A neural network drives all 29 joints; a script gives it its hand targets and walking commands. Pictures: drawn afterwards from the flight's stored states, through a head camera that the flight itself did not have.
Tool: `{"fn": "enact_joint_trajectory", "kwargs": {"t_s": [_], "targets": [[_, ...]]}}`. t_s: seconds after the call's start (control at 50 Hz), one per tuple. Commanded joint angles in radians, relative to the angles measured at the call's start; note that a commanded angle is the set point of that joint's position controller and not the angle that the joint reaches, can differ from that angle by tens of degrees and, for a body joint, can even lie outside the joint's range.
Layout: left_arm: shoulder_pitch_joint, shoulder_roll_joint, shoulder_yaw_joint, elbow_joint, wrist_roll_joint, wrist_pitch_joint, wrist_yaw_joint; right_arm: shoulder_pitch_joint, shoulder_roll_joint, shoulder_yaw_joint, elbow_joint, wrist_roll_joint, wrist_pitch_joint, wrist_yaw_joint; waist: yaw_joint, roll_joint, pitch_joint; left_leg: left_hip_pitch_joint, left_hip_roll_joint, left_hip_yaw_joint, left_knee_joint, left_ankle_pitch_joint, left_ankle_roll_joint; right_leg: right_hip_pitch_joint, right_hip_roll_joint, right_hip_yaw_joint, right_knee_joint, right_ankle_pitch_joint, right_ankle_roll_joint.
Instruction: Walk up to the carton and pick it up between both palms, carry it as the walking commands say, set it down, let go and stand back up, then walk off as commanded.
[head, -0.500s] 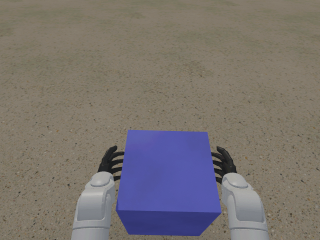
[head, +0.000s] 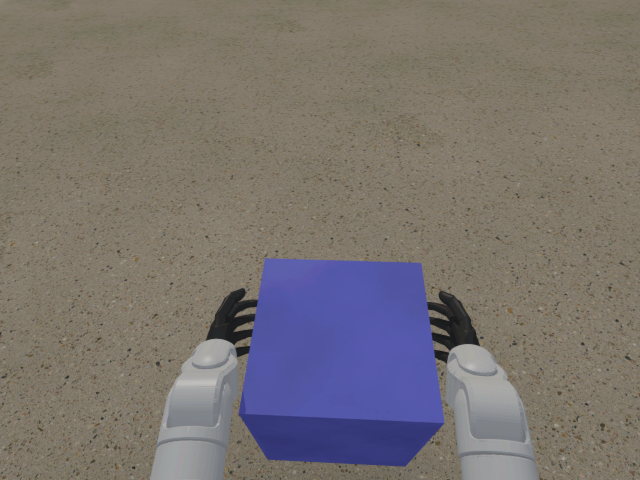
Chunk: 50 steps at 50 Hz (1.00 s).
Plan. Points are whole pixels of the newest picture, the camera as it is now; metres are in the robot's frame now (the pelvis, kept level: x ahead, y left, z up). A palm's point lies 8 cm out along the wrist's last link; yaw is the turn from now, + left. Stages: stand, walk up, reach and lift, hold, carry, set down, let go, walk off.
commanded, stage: hold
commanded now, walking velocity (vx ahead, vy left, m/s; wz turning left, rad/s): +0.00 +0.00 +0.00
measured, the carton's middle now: (339, 368) +0.29 -0.02 -0.04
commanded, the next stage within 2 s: set down in 0.20 s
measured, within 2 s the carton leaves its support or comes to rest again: neither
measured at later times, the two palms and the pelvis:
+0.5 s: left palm (226, 349) +0.29 +0.12 +0.03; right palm (459, 341) +0.28 -0.17 +0.03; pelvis -0.02 -0.02 +0.00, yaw +4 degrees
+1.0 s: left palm (240, 358) +0.32 +0.13 -0.05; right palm (441, 362) +0.30 -0.17 -0.05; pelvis -0.01 +0.01 -0.02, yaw +2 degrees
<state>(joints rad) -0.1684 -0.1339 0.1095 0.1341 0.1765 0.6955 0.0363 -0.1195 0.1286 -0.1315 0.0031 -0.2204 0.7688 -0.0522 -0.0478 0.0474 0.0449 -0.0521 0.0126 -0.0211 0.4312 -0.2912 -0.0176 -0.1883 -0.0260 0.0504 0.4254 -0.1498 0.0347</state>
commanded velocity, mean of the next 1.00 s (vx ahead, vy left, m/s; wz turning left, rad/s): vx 0.00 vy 0.00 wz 0.00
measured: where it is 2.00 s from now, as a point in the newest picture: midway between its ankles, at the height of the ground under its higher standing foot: outside the picture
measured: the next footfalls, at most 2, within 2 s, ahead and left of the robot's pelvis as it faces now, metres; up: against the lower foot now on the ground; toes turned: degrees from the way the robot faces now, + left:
none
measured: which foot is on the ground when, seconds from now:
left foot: down 0.00-1.00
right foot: down 0.00-1.00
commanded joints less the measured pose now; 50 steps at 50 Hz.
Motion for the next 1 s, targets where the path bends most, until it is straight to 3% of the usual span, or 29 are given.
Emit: {"fn": "enact_joint_trajectory", "kwargs": {"t_s": [0.0, 0.18, 0.2, 0.22, 0.24, 0.32, 0.38, 0.62, 0.84, 0.98], "targets": [[-0.45, -0.716, -0.491, -0.039, -0.182, -0.032, -0.209, -0.428, 0.705, 0.537, -0.015, 0.205, -0.019, 0.206, 0.01, -0.05, -0.189, -0.134, -0.074, -0.067, -0.112, 0.136, 0.025, 0.22, 0.116, 0.015, -0.02, 0.14, -0.05], [-0.6, -0.752, -0.464, 0.046, -0.172, -0.045, -0.293, -0.53, 0.91, 0.538, 0.082, 0.194, 0.003, 0.216, 0.03, -0.103, -0.244, -0.129, -0.094, -0.026, -0.092, 0.064, 0.048, 0.265, 0.07, 0.067, -0.072, 0.082, -0.015], [-0.558, -0.813, -0.391, -0.034, -0.126, -0.041, -0.295, -0.531, 0.976, 0.549, 0.056, 0.268, -0.012, 0.243, 0.095, -0.122, -0.246, -0.169, -0.118, -0.042, -0.136, 0.078, 0.073, 0.356, 0.1, 0.018, -0.093, 0.099, 0.001], [-0.553, -0.808, -0.398, -0.015, -0.119, -0.035, -0.303, -0.517, 0.967, 0.523, 0.049, 0.248, -0.013, 0.244, 0.048, -0.122, -0.242, -0.17, -0.124, -0.042, -0.142, 0.077, 0.078, 0.354, 0.096, 0.014, -0.102, 0.117, 0.005], [-0.549, -0.797, -0.381, 0.037, -0.105, -0.032, -0.311, -0.51, 0.958, 0.487, 0.081, 0.222, -0.015, 0.241, 0.03, -0.116, -0.223, -0.155, -0.124, -0.045, -0.15, 0.062, 0.079, 0.336, 0.093, 0.01, -0.112, 0.105, 0.007], [-0.603, -0.805, -0.332, 0.151, -0.077, -0.054, -0.347, -0.534, 0.959, 0.388, 0.188, 0.164, -0.041, 0.243, -0.01, -0.084, -0.167, -0.18, -0.121, -0.049, -0.155, -0.026, 0.078, 0.314, 0.085, 0.005, -0.13, -0.01, -0.001], [-0.648, -0.833, -0.307, 0.216, -0.059, -0.091, -0.365, -0.566, 0.973, 0.328, 0.272, 0.127, -0.071, 0.252, -0.034, -0.07, -0.168, -0.231, -0.122, -0.054, -0.146, -0.047, 0.077, 0.313, 0.083, -0.003, -0.116, -0.018, -0.004], [-0.71, -0.877, -0.215, 0.363, 0.011, -0.242, -0.336, -0.671, 0.926, 0.234, 0.407, 0.053, -0.223, 0.294, -0.022, -0.043, -0.28, -0.393, -0.127, -0.053, -0.087, -0.033, 0.064, 0.237, 0.115, -0.043, 0.013, 0.072, -0.024], [-0.638, -0.88, -0.232, 0.395, 0.021, -0.355, -0.277, -0.607, 0.842, 0.211, 0.442, 0.013, -0.362, 0.316, -0.04, -0.01, -0.45, -0.443, -0.13, -0.062, 0.038, 0.245, 0.024, 0.082, 0.145, -0.054, 0.134, 0.285, -0.041], [-0.62, -0.859, -0.235, 0.41, 0.032, -0.425, -0.26, -0.586, 0.842, 0.217, 0.448, 0.001, -0.44, 0.311, -0.038, -0.017, -0.537, -0.569, -0.145, -0.055, 0.124, 0.289, 0.018, -0.044, 0.141, -0.049, 0.215, 0.351, -0.033]]}}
